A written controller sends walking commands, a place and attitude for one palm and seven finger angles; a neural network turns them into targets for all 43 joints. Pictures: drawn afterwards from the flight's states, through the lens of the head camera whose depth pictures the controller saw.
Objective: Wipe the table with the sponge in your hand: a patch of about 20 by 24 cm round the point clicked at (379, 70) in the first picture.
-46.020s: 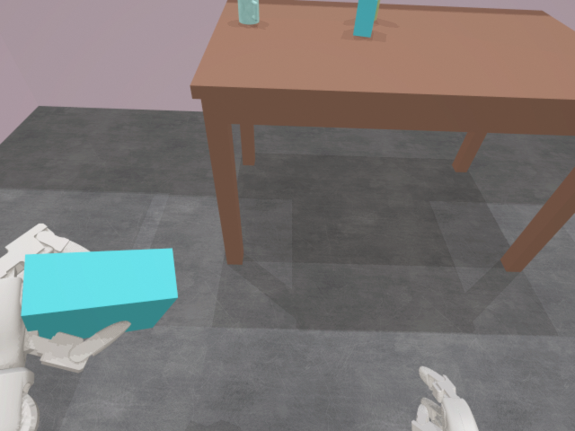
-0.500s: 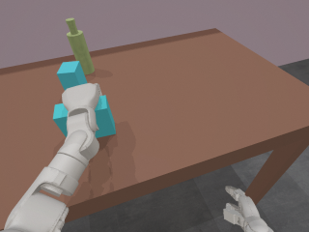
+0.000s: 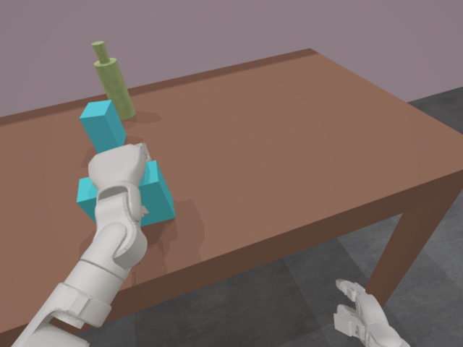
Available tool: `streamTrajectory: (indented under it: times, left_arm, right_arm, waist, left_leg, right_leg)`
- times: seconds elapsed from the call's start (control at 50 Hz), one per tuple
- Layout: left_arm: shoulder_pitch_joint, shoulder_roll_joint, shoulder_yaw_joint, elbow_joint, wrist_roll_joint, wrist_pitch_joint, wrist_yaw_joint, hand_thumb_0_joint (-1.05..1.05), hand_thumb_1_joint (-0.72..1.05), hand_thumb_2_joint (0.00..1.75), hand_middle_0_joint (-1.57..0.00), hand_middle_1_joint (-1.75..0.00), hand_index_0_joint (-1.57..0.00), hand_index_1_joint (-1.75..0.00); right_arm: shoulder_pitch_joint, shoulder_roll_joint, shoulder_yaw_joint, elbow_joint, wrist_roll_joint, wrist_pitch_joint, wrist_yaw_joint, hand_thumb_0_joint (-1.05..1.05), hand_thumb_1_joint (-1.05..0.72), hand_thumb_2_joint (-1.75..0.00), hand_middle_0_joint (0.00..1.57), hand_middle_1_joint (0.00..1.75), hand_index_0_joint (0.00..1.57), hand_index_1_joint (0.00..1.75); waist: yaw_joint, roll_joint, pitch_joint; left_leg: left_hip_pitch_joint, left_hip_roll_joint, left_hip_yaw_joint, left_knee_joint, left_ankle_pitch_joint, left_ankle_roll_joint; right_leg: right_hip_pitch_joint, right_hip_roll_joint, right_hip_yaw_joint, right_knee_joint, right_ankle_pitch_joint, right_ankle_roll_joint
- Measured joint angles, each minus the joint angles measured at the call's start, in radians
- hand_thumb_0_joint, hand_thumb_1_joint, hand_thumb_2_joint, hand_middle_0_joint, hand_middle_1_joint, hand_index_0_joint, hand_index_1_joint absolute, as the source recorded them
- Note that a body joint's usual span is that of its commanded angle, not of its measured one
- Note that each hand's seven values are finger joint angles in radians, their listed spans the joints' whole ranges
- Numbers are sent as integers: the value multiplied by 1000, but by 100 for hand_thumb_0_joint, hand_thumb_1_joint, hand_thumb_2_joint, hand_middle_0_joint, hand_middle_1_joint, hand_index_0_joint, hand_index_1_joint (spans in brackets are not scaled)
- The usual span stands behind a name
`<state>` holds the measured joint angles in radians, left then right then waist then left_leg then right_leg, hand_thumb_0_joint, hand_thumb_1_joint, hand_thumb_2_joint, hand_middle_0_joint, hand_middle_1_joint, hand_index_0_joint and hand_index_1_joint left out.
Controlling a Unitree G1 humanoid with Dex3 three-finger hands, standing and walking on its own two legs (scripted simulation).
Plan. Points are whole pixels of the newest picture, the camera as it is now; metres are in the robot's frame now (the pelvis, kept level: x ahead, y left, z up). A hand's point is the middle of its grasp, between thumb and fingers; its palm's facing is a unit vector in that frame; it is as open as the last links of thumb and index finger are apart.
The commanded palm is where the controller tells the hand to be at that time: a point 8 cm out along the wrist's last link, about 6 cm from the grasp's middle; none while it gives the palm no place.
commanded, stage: wipe back along the third lane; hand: left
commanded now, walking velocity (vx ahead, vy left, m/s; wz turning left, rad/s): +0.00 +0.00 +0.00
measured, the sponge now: (134, 206) +0.34 +0.23 +0.09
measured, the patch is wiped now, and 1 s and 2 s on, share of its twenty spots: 1.00 1.00 1.00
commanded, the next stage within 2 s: slide back across to the middle lane in 0.44 s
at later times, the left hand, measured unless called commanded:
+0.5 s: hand (134, 207) +0.29 +0.19 +0.14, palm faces +0.16 -0.10 -0.98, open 9.7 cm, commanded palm +0.24 +0.19 +0.16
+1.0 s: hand (102, 219) +0.26 +0.23 +0.15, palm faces +0.17 -0.14 -0.97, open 9.7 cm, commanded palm +0.22 +0.24 +0.20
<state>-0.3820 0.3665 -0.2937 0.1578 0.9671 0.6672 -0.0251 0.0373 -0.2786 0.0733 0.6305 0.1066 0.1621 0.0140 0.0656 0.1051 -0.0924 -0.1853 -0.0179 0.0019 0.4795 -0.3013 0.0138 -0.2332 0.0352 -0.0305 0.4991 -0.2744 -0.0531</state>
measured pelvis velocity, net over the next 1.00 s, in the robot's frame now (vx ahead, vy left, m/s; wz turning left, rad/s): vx -0.02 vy -0.02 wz -0.04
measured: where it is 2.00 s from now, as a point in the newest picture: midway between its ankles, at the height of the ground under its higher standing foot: outside the picture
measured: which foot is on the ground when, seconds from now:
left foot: down 0.00-1.00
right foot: down 0.00-1.00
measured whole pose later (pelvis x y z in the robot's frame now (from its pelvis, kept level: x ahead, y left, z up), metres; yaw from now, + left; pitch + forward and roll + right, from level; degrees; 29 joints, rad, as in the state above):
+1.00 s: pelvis -0.02 -0.02 +0.00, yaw -2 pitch -3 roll +1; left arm -0.06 0.48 -0.12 -0.17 0.85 0.60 -0.05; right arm 0.02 -0.29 0.06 0.62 0.08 0.14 -0.03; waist 0.08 0.11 -0.06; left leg -0.14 0.01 0.03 0.49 -0.29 -0.01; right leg -0.21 0.07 -0.01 0.52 -0.26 -0.08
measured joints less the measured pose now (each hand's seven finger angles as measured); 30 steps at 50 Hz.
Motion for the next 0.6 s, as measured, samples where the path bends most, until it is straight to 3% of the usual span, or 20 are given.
streamTrajectory:
  times: [0.6]
  left_arm:
    - [226, 18, 58, -229, -40, -48, 25, 2, -46, 106, -67, -148, -74, -142]
  right_arm:
    - [-13, -9, -16, -4, -8, -28, -16, 1, -90, -90, 20, 30, 20, 30]
  waist:
    - [11, 16, 12]
  left_leg:
    - [22, 29, 12, 12, 8, -24]
  right_leg:
    - [9, 29, 9, 23, 9, -29]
